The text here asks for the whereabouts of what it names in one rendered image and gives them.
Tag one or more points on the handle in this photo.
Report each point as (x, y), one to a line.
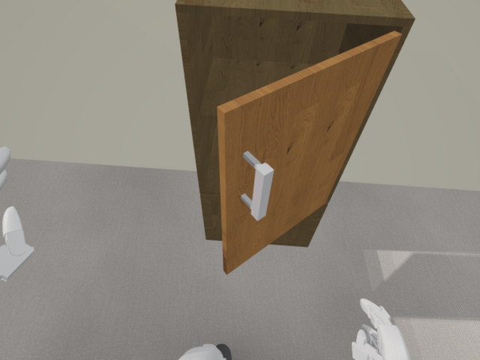
(261, 189)

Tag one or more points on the robot left hand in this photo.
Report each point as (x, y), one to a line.
(16, 252)

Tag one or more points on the left robot foot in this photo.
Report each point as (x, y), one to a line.
(225, 350)

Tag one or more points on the cupboard door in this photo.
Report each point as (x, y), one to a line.
(303, 127)

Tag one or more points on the robot left shin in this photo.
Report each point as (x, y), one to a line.
(213, 346)

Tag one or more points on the robot right hand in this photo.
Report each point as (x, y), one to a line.
(385, 344)

